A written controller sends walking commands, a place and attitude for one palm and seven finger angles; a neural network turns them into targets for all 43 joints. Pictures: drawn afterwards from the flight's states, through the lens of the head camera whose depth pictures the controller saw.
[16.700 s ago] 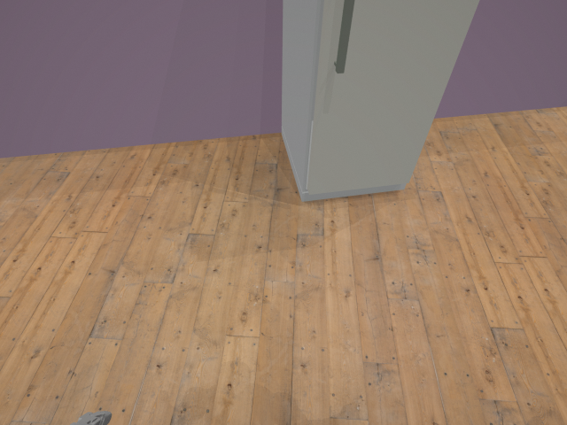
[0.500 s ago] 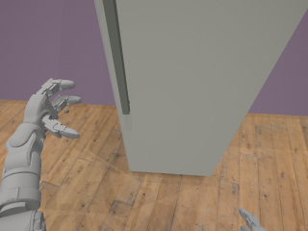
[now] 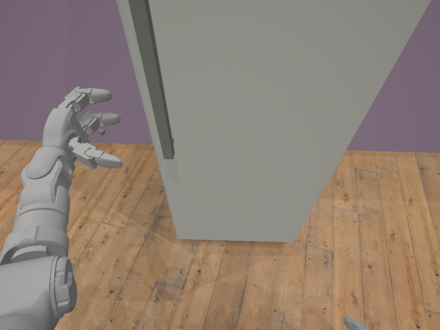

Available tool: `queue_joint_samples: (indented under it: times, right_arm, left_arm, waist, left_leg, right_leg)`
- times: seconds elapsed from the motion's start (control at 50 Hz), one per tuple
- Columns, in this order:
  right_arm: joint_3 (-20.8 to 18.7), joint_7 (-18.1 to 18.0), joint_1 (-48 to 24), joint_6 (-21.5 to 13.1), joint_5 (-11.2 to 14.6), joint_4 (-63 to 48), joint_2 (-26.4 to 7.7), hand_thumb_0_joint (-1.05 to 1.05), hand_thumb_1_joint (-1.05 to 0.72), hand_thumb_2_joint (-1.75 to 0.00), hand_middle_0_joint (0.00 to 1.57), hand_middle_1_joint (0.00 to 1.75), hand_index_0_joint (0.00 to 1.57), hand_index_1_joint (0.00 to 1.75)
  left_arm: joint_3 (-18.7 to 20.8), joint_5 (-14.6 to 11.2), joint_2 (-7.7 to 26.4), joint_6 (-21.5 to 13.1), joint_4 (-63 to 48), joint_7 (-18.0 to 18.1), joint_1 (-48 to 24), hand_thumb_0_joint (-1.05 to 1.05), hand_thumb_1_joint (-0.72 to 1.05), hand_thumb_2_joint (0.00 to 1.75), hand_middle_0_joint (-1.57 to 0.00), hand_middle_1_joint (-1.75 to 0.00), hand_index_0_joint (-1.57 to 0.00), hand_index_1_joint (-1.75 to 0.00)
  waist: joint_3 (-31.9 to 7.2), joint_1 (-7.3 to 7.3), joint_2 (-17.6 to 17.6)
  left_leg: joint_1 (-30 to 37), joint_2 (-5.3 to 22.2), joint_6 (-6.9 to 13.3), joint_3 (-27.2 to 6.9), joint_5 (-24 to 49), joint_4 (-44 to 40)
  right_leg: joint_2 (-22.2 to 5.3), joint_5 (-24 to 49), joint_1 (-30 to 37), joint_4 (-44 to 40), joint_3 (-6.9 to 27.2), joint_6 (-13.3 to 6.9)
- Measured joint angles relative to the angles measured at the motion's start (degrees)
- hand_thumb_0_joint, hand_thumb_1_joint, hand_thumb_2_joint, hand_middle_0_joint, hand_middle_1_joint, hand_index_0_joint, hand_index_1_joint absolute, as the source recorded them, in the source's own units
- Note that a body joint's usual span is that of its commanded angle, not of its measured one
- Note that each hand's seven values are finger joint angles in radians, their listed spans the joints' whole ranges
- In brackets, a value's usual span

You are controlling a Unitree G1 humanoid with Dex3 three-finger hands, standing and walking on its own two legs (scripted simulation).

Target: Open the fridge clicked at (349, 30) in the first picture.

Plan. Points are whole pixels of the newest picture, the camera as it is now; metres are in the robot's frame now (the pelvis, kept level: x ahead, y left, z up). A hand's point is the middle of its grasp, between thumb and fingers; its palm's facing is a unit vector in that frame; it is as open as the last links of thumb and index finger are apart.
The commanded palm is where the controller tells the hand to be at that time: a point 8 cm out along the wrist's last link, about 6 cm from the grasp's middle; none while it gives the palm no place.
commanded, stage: move the hooked fingers beside the handle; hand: left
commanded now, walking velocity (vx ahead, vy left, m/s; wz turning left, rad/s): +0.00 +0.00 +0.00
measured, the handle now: (156, 73) +0.54 +0.14 +0.19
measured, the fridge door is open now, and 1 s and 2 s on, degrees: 0 0 0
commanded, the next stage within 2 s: feel for the door with the fingertips in 1.16 s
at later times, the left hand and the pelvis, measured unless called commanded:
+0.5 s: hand (120, 111) +0.48 +0.21 +0.14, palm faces -0.01 -1.00 +0.02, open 13.9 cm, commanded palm +0.45 +0.26 +0.13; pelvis +0.00 +0.00 -0.01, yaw -2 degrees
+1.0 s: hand (119, 118) +0.47 +0.21 +0.13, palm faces +0.00 -1.00 +0.02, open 13.9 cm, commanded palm +0.45 +0.26 +0.13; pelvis +0.01 +0.01 -0.01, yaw -1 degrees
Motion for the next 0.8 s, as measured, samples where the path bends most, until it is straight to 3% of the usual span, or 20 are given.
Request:
queue_joint_samples:
  times: [0.48, 0.64, 0.8]
  right_arm:
    - [-0.89, 1.57, 4.66, 3.52, -1.11, 1.17, -0.14, 0.00, -0.90, -0.90, 0.20, 0.30, 0.21, 0.30]
    - [-1.17, 1.82, 5.59, 5.02, -0.93, -0.11, 0.18, 0.00, -0.90, -0.90, 0.20, 0.30, 0.21, 0.30]
    - [-1.08, 1.63, 3.68, 4.54, -0.70, 0.35, 0.47, 0.00, -0.90, -0.90, 0.20, 0.30, 0.21, 0.30]
  left_arm:
    - [3.00, 3.94, 4.21, -4.55, 13.85, 2.40, -12.38, -0.01, -0.50, 0.30, -0.30, -1.20, -0.30, -1.20]
    - [4.85, 3.62, 4.01, -4.61, 9.81, 2.03, -7.39, -0.01, -0.50, 0.31, -0.30, -1.20, -0.30, -1.20]
    - [1.65, 2.74, 2.03, -3.74, 8.31, 2.40, -7.76, -0.01, -0.50, 0.30, -0.30, -1.20, -0.30, -1.20]
  waist:
    - [-1.00, -4.11, -0.27]
    - [-1.57, -3.88, -0.14]
    - [-1.58, -2.55, -0.11]
  left_leg:
    - [-7.44, 0.91, 0.26, 0.80, -1.53, 3.91]
    - [-6.83, 1.27, 0.40, 1.46, -2.41, 4.25]
    - [-6.60, 0.69, 0.47, 0.35, -2.52, 4.62]
  right_leg:
    - [0.77, -0.74, -7.64, 3.28, 1.08, 0.27]
    - [1.05, -1.06, -7.11, 3.12, 1.79, 0.42]
    - [0.62, -1.33, -6.05, 2.89, 0.65, 0.50]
